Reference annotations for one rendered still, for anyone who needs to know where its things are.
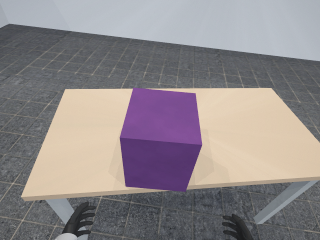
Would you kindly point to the carton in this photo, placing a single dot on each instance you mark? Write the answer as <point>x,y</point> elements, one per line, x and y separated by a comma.
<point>160,139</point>

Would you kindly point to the robot right hand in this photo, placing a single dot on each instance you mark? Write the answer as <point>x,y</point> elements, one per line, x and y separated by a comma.
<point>242,232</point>

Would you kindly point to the robot left hand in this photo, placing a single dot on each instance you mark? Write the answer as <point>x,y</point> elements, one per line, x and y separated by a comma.
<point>74,224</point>

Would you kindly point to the table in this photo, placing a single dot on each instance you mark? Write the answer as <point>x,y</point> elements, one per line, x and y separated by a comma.
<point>249,137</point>

